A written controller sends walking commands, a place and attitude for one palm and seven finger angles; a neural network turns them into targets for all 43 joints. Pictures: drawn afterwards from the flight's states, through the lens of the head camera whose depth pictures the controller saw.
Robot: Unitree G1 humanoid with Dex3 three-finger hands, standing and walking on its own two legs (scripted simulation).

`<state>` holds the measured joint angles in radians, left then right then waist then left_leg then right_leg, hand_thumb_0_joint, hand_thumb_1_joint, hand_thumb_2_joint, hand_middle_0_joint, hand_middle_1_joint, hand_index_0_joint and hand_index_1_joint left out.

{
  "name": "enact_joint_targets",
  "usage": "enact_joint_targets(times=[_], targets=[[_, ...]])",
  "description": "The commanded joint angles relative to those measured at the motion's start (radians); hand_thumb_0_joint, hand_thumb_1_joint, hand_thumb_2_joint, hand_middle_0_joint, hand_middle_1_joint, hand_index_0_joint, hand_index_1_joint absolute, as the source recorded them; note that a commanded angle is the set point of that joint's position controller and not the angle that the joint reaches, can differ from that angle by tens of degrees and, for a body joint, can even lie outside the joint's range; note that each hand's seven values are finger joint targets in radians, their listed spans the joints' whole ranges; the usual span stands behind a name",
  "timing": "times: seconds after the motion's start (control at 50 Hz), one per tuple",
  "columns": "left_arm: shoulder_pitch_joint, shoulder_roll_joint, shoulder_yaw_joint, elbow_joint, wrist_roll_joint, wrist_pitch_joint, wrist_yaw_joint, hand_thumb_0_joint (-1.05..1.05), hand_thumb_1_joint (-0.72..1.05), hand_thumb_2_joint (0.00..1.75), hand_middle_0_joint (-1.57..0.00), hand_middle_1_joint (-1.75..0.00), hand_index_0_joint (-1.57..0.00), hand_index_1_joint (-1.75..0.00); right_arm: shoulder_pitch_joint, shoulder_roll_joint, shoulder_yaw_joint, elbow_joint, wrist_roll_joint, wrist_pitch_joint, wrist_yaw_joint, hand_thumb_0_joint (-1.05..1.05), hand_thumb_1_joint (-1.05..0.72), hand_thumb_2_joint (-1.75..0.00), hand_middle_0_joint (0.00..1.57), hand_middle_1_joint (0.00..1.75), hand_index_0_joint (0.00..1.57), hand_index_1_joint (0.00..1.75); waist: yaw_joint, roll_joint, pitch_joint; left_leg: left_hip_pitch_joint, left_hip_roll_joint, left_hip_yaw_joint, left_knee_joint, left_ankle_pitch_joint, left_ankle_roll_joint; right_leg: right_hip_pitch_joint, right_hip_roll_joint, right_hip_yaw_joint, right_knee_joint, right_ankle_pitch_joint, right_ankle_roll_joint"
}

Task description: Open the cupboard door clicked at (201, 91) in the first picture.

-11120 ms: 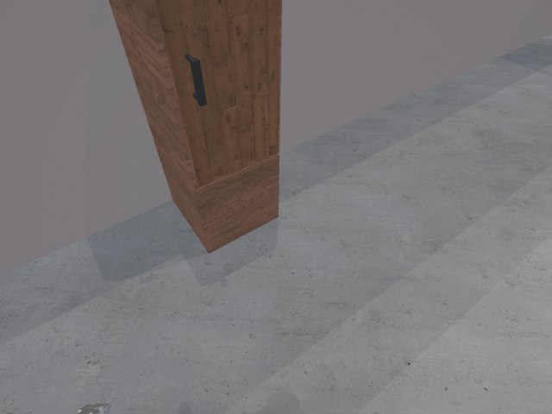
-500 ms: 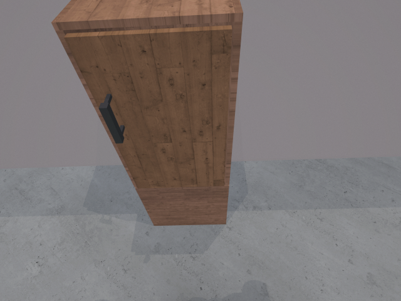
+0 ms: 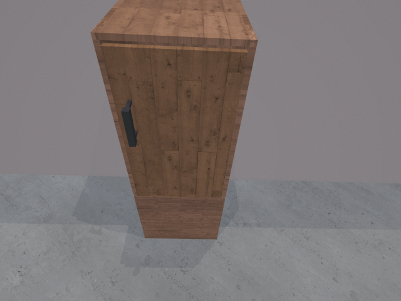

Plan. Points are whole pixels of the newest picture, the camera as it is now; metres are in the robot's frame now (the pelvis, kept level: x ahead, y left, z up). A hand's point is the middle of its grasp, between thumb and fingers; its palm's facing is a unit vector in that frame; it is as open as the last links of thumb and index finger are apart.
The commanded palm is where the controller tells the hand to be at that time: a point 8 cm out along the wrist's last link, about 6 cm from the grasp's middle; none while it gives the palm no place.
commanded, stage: come to a stop and stand still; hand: left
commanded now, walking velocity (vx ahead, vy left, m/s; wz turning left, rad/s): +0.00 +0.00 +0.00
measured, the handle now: (131, 123) +0.54 +0.23 +0.04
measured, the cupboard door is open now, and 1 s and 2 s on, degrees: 0 0 0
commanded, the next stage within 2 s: look again from close up in 0.50 s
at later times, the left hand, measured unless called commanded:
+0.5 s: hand out of the picture -0.05 +0.20 -0.18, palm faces +0.03 -0.99 -0.14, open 7.4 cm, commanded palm none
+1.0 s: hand out of the picture -0.04 +0.20 -0.18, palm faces +0.02 -0.99 -0.16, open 7.3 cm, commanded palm none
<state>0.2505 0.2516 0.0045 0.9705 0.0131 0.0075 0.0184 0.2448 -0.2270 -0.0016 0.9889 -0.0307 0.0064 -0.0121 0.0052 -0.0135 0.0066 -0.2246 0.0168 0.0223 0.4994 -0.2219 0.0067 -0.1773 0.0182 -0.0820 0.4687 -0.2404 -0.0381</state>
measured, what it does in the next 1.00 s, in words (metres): stands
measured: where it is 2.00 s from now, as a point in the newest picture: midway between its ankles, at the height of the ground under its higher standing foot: outside the picture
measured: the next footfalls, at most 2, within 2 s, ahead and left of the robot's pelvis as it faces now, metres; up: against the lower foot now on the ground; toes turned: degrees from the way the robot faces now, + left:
none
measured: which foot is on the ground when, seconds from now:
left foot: down 0.00-1.00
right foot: down 0.00-1.00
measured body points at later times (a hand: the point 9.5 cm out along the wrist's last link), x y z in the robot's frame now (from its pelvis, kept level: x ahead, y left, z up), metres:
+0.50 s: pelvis -0.02 +0.04 +0.00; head -0.02 +0.06 +0.45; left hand -0.05 +0.25 -0.17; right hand -0.01 -0.18 -0.15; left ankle +0.03 +0.11 -0.74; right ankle +0.01 -0.09 -0.74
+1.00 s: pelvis -0.01 +0.04 +0.00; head -0.02 +0.05 +0.45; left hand -0.04 +0.25 -0.16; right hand -0.02 -0.17 -0.15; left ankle +0.03 +0.11 -0.74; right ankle +0.01 -0.09 -0.74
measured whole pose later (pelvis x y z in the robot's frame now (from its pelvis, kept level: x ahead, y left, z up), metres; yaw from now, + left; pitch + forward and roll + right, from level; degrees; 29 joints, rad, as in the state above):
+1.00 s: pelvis -0.01 +0.04 +0.00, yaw -1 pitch -2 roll +0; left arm 0.36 0.13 0.00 1.09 0.03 -0.01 0.04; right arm 0.30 -0.13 -0.02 1.11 -0.01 0.00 -0.02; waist 0.01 -0.01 0.01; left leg -0.24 -0.04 0.07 0.43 -0.17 0.07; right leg -0.21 -0.04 -0.04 0.43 -0.19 0.03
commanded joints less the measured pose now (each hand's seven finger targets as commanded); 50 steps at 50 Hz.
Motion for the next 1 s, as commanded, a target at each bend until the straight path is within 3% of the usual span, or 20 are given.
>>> enact_joint_targets(times=[0.0,0.18,0.38,0.64,0.74,0.98], targets=[[0.011,0.107,0.020,-0.041,-0.002,-0.019,0.007,0.00,0.90,0.90,-0.20,-0.30,-0.20,-0.30,-0.010,-0.132,-0.023,-0.035,0.007,-0.025,-0.004,0.00,-0.90,-0.90,0.20,0.30,0.20,0.30,0.002,0.020,0.040,-0.061,0.084,-0.117,-0.149,-0.041,0.037,-0.021,-0.122,0.143,-0.139,-0.059,0.002],[0.081,0.051,0.005,0.017,0.005,-0.011,0.015,0.00,0.90,0.90,-0.20,-0.30,-0.20,-0.30,0.022,-0.098,-0.021,0.019,0.013,-0.021,-0.002,0.00,-0.90,-0.90,0.20,0.30,0.20,0.30,0.006,0.026,0.062,-0.104,0.100,-0.155,-0.235,-0.166,0.041,-0.011,-0.113,0.104,-0.109,-0.029,0.024],[0.168,-0.010,0.001,0.065,0.011,-0.012,0.023,0.00,0.90,0.90,-0.20,-0.30,-0.20,-0.30,0.059,-0.053,-0.029,0.055,0.019,-0.013,-0.006,0.00,-0.90,-0.90,0.20,0.30,0.20,0.30,0.002,0.026,0.087,-0.122,0.092,-0.154,-0.251,-0.229,0.042,-0.041,-0.111,0.103,-0.109,-0.055,0.033],[0.218,-0.060,0.003,0.100,0.012,-0.019,0.029,0.00,0.90,0.90,-0.20,-0.30,-0.20,-0.30,0.089,-0.015,-0.035,0.076,0.021,-0.016,-0.011,0.00,-0.90,-0.90,0.20,0.30,0.20,0.30,-0.001,0.024,0.083,-0.103,0.089,-0.147,-0.242,-0.198,0.041,-0.055,-0.111,0.105,-0.101,-0.024,0.031],[0.215,-0.061,0.004,0.102,0.013,-0.018,0.029,0.00,0.90,0.90,-0.20,-0.30,-0.20,-0.30,0.093,-0.013,-0.035,0.079,0.020,-0.015,-0.011,0.00,-0.90,-0.90,0.20,0.30,0.20,0.30,0.000,0.035,0.099,-0.114,0.087,-0.146,-0.249,-0.209,0.039,-0.061,-0.110,0.109,-0.104,-0.029,0.033],[0.194,-0.053,0.005,0.097,0.010,-0.024,0.031,0.00,0.90,0.90,-0.20,-0.30,-0.20,-0.30,0.097,-0.005,-0.032,0.088,0.022,-0.018,-0.009,0.00,-0.90,-0.90,0.20,0.30,0.20,0.30,-0.002,-0.001,0.083,-0.074,0.086,-0.123,-0.234,-0.137,0.035,-0.056,-0.118,0.121,-0.122,-0.005,0.030]])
